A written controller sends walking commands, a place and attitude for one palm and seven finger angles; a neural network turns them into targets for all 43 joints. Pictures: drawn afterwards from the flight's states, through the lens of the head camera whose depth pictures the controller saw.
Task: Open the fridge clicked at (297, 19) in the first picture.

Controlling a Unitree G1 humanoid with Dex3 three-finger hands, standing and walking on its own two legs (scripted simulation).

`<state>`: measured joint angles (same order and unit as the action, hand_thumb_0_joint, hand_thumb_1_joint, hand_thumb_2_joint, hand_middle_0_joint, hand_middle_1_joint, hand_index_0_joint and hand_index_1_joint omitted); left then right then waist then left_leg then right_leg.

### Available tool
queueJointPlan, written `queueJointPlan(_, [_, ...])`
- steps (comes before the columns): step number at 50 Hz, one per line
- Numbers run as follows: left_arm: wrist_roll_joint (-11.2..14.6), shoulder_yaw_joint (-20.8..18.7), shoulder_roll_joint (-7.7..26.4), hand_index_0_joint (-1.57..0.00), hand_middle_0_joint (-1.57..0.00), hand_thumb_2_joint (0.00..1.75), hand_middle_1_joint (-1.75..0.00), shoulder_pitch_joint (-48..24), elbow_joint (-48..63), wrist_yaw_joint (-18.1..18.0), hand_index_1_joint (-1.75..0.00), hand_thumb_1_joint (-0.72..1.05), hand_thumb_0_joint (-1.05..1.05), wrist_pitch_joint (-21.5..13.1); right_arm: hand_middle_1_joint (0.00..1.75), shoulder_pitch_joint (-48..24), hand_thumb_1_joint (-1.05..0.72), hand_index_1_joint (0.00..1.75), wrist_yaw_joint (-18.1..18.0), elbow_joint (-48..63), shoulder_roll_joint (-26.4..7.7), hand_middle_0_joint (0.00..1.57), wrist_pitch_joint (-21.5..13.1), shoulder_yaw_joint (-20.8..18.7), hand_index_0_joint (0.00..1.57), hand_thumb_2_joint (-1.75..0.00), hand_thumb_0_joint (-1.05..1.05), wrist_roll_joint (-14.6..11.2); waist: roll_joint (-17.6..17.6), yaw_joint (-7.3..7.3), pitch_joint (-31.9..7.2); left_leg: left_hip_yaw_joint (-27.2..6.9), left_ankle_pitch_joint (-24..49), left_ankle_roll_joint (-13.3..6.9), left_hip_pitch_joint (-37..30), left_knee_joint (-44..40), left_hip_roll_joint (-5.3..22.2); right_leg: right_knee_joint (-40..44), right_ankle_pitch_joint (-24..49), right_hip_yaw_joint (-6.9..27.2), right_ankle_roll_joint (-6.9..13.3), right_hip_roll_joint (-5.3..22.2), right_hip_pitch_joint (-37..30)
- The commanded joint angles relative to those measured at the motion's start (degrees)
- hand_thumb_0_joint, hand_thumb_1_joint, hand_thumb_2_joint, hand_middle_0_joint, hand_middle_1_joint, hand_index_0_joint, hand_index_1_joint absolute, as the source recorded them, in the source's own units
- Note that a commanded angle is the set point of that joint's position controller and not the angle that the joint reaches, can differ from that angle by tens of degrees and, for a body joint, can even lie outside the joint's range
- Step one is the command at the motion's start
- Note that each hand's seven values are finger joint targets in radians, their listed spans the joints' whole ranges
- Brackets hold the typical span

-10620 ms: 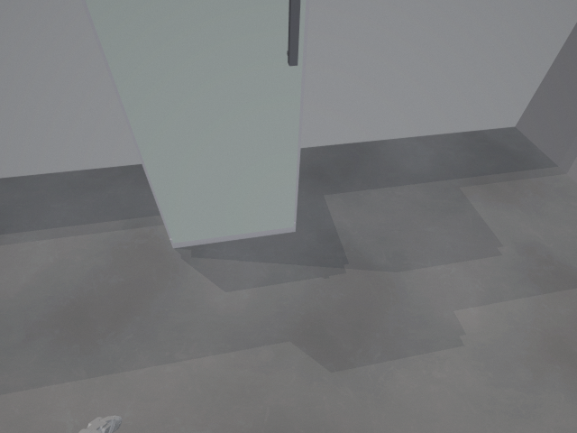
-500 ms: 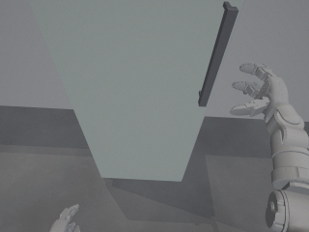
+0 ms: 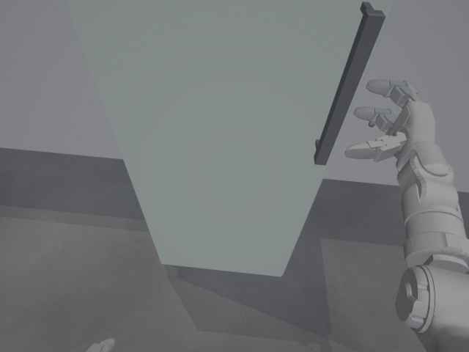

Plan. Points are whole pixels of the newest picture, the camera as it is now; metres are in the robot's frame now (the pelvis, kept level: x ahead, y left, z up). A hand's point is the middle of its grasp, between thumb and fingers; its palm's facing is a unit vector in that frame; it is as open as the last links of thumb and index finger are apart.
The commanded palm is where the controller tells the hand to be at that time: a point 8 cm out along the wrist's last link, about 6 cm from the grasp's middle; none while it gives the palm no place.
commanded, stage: move the hooked fingers beside the handle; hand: right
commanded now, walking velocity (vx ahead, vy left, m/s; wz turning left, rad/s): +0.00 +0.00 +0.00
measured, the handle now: (339, 96) +0.51 -0.11 +0.20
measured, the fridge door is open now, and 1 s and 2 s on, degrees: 0 0 0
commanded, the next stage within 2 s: feel for the door with the fingertips in 1.36 s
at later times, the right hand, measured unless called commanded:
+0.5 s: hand (364, 125) +0.47 -0.15 +0.18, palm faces -0.02 +1.00 +0.02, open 14.0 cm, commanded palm +0.43 -0.22 +0.18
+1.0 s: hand (371, 133) +0.45 -0.16 +0.18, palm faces -0.02 +1.00 +0.01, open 14.0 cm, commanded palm +0.43 -0.22 +0.18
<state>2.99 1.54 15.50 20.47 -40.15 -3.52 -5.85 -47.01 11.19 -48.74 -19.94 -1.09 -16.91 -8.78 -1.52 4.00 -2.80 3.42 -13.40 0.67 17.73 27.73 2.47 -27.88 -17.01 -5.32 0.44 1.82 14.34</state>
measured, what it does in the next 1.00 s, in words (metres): stands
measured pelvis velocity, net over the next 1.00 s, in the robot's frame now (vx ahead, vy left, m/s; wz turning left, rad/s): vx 0.00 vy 0.00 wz -0.01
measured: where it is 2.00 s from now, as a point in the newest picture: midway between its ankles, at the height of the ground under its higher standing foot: outside the picture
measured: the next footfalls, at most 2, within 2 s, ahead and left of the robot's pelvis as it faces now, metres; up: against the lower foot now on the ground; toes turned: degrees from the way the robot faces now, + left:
none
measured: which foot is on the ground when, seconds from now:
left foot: down 0.00-1.00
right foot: down 0.00-1.00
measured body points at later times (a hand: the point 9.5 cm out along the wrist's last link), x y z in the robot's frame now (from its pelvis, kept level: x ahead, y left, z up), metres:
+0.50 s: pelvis -0.01 +0.00 +0.00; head +0.02 +0.01 +0.45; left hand +0.08 +0.27 -0.11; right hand +0.46 -0.21 +0.18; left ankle +0.01 +0.13 -0.74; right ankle -0.03 -0.11 -0.74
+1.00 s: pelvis +0.00 +0.00 +0.00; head +0.02 +0.00 +0.45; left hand +0.09 +0.26 -0.11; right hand +0.44 -0.22 +0.18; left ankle +0.01 +0.13 -0.74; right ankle -0.03 -0.11 -0.74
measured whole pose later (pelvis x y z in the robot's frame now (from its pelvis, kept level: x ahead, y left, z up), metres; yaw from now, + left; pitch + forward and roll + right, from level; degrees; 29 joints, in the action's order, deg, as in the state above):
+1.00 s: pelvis +0.00 +0.00 +0.00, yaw +0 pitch +4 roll +0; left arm 2.9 1.5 15.7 18.6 -37.8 -3.3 -5.4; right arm -45.8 11.2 -46.5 -19.3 -0.6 -15.3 -8.9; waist -1.2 3.2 -2.3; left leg 3.9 -13.5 0.7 18.7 28.1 2.4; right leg -29.3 -17.5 -4.7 0.5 1.9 15.9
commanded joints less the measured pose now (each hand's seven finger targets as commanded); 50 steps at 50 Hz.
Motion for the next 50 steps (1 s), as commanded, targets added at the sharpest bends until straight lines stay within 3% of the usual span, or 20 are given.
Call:
queueJointPlan(1, [0.5,-2.7,8.5,-0.20,-0.20,0.90,-0.30,-0.5,7.4,-0.4,-0.30,0.90,0.00,-1.4,1.20,-23.5,0.50,1.20,-0.5,8.0,-15.3,0.30,-1.9,-3.3,0.30,-0.30,0.00,0.0,3.5,-1.93,-14.0,-0.9,19.7,-2.6,-9.3,-0.8,-1.8,2.8,18.0,3.6,1.4,-0.5,-1.4])
queueJointPlan(4, [0.4,-2.9,8.5,-0.20,-0.20,0.90,-0.30,-0.6,8.2,-0.6,-0.30,0.90,0.00,-1.0,1.20,-25.2,0.50,1.20,0.0,9.1,-14.7,0.30,-2.1,-2.2,0.30,-0.30,0.00,0.2,3.0,-1.13,-13.6,-1.1,18.2,-2.5,-8.4,-1.1,-1.7,2.4,16.2,3.3,1.6,-0.5,-1.5])
queueJointPlan(8, [0.6,-2.7,8.1,-0.20,-0.20,0.90,-0.30,-1.2,8.5,-1.2,-0.30,0.90,0.00,-1.6,1.20,-32.3,0.50,1.20,1.1,14.3,-14.5,0.30,-4.8,-0.9,0.30,-0.30,0.00,-0.8,0.6,-0.06,-17.4,-1.8,17.0,-2.5,-8.2,-1.4,-2.0,2.1,14.8,3.5,1.7,-0.6,-4.4])
queueJointPlan(9, [0.6,-2.9,8.1,-0.20,-0.20,0.90,-0.30,-0.9,8.4,-1.4,-0.30,0.90,0.00,-1.7,1.20,-34.2,0.50,1.20,1.1,15.9,-14.4,0.30,-5.6,-0.2,0.30,-0.30,0.00,-1.1,2.4,0.70,-18.2,-1.6,16.7,-2.4,-8.2,-1.4,-2.0,1.8,15.2,3.9,1.9,-0.3,-5.4])
queueJointPlan(13, [0.7,-2.4,7.9,-0.20,-0.20,0.90,-0.30,-0.9,6.8,-1.7,-0.30,0.90,0.00,-2.7,1.20,-38.3,0.50,1.20,1.2,14.2,-12.1,0.30,-5.6,1.9,0.30,-0.30,0.00,-1.2,-3.6,1.43,-18.4,-1.6,14.9,-2.6,-5.1,-1.9,-2.2,1.8,14.9,4.8,1.4,-0.7,-8.0])
queueJointPlan(18, [0.5,-2.3,8.5,-0.20,-0.20,0.90,-0.30,0.4,5.4,-1.3,-0.30,0.90,0.00,-2.5,1.20,-32.9,0.50,1.20,0.3,2.9,-11.5,0.30,-2.6,0.9,0.30,-0.30,0.00,-0.8,1.5,1.01,-14.0,-0.8,14.4,-2.5,-4.4,-1.5,-2.1,2.0,13.2,4.8,1.2,-0.9,-2.7])
queueJointPlan(20, [0.2,-2.3,9.0,-0.20,-0.20,0.90,-0.30,1.3,5.5,-1.0,-0.30,0.90,0.00,-2.0,1.20,-31.1,0.50,1.20,-0.1,-1.6,-13.6,0.30,-2.2,-0.9,0.30,-0.30,0.00,-0.1,4.2,0.79,-12.8,-0.9,14.8,-2.3,-4.7,-1.1,-1.8,1.9,12.6,4.4,1.4,-0.9,0.1])
queueJointPlan(24, [-0.4,-2.6,9.0,-0.20,-0.20,0.90,-0.30,1.7,7.4,-0.5,-0.30,0.90,0.00,-1.4,1.20,-30.8,0.50,1.20,-0.4,0.9,-16.9,0.30,-5.2,-3.1,0.30,-0.30,0.00,1.0,4.5,-0.37,-17.8,-1.5,18.3,-2.3,-7.8,0.5,-1.6,0.7,15.1,3.7,1.6,-1.1,0.5])
queueJointPlan(25, [-0.4,-2.7,9.0,-0.20,-0.20,0.90,-0.30,1.9,7.9,-0.4,-0.30,0.90,0.00,-1.5,1.20,-32.1,0.50,1.20,-0.6,4.0,-20.1,0.30,-6.7,-5.6,0.30,-0.30,0.00,1.1,3.4,-0.98,-20.8,-1.9,20.0,-2.4,-9.5,1.1,-1.7,0.5,16.7,3.8,1.5,-1.1,-0.4])
queueJointPlan(30, [0.1,-3.1,8.3,-0.20,-0.20,0.90,-0.30,0.5,9.5,-0.3,-0.30,0.90,0.00,-1.6,1.20,-33.2,0.50,1.20,1.0,15.4,-19.7,0.30,-9.8,-4.6,0.30,-0.30,0.00,0.2,-1.8,-1.49,-26.8,-2.4,25.3,-2.5,-11.7,1.6,-2.3,-0.4,23.6,3.6,1.6,-0.6,-6.5])
queueJointPlan(32, [0.3,-3.1,8.3,-0.20,-0.20,0.90,-0.30,0.3,8.8,-0.4,-0.30,0.90,0.00,-1.6,1.20,-31.5,0.50,1.20,2.0,15.1,-18.0,0.30,-8.1,-3.6,0.30,-0.30,0.00,-0.6,-2.2,-1.15,-25.0,-2.1,25.3,-2.5,-11.0,0.8,-2.4,0.0,24.2,3.6,1.5,-0.5,-7.1])
queueJointPlan(34, [0.7,-3.1,8.6,-0.20,-0.20,0.90,-0.30,0.4,8.4,-0.6,-0.30,0.90,0.00,-1.3,1.20,-29.1,0.50,1.20,3.0,11.6,-15.0,0.30,-5.2,-1.6,0.30,-0.30,0.00,-1.5,0.8,-0.17,-19.7,-1.4,23.0,-2.4,-9.6,-0.3,-2.5,0.6,21.2,3.3,1.7,-0.4,-4.9])
queueJointPlan(37, [1.0,-3.0,8.9,-0.20,-0.20,0.90,-0.30,0.4,7.9,-0.7,-0.30,0.90,0.00,-1.0,1.20,-25.1,0.50,1.20,3.4,7.2,-12.4,0.30,-1.0,-0.2,0.30,-0.30,0.00,-1.9,1.5,-0.23,-12.5,-0.7,19.0,-2.4,-6.2,-1.3,-2.6,1.8,16.7,3.4,1.6,-0.4,-1.7])
queueJointPlan(38, [0.9,-3.0,8.9,-0.20,-0.20,0.90,-0.30,0.6,7.8,-0.6,-0.30,0.90,0.00,-0.9,1.20,-25.5,0.50,1.20,3.2,7.1,-11.9,0.30,-0.4,0.4,0.30,-0.30,0.00,-1.7,1.3,0.11,-12.1,-0.6,17.9,-2.4,-5.5,-1.4,-2.5,1.8,16.0,3.6,1.5,-0.5,-1.5])
queueJointPlan(39, [0.8,-3.1,8.9,-0.20,-0.20,0.90,-0.30,0.7,8.0,-0.6,-0.30,0.90,0.00,-0.8,1.20,-24.9,0.50,1.20,2.9,7.6,-11.4,0.30,-0.1,0.4,0.30,-0.30,0.00,-1.7,2.4,-0.09,-12.7,-0.6,18.0,-2.4,-6.0,-1.3,-2.4,1.5,16.1,3.4,1.6,-0.5,-1.7])
queueJointPlan(41, [0.6,-2.9,8.6,-0.20,-0.20,0.90,-0.30,0.3,8.3,-0.5,-0.30,0.90,0.00,-0.9,1.20,-27.5,0.50,1.20,2.2,9.9,-11.0,0.30,-0.5,1.0,0.30,-0.30,0.00,-1.4,0.4,0.08,-14.0,-0.8,17.1,-2.5,-5.4,-1.1,-2.4,1.4,15.8,3.8,1.5,-0.7,-2.4])
queueJointPlan(44, [0.2,-3.2,8.6,-0.20,-0.20,0.90,-0.30,0.6,8.5,-0.6,-0.30,0.90,0.00,-1.1,1.20,-30.0,0.50,1.20,0.8,14.3,-14.0,0.30,-3.0,-1.5,0.30,-0.30,0.00,-1.6,2.3,-0.11,-18.6,-0.9,18.3,-2.6,-7.3,-0.3,-2.4,0.6,17.9,4.3,1.6,-0.4,-4.4])
queueJointPlan(46, [0.1,-3.0,7.9,-0.20,-0.20,0.90,-0.30,-0.4,8.9,-0.5,-0.30,0.90,0.00,-1.6,1.20,-33.2,0.50,1.20,0.1,19.0,-13.3,0.30,-4.7,-0.9,0.30,-0.30,0.00,-1.6,-0.3,-0.44,-22.4,-1.3,20.3,-2.6,-8.3,0.1,-2.5,0.4,20.5,4.6,1.4,-0.6,-7.4])
queueJointPlan(48, [0.1,-2.9,7.9,-0.20,-0.20,0.90,-0.30,-0.6,8.3,-0.6,-0.30,0.90,0.00,-1.8,1.20,-34.8,0.50,1.20,-0.5,20.0,-14.0,0.30,-5.5,-0.9,0.30,-0.30,0.00,-1.0,-2.0,-0.21,-23.1,-1.2,20.7,-2.7,-7.8,0.2,-2.5,0.3,22.1,5.0,1.1,-0.4,-8.9])
queueJointPlan(50, [0.2,-2.7,7.8,-0.20,-0.20,0.90,-0.30,-0.9,8.1,-0.5,-0.30,0.90,0.00,-1.7,1.20,-33.9,0.50,1.20,-0.9,18.0,-12.8,0.30,-4.8,0.4,0.30,-0.30,0.00,-0.5,-1.7,-0.09,-20.7,-1.0,20.4,-2.6,-7.1,0.0,-2.5,0.6,22.1,5.0,1.1,-0.3,-8.1])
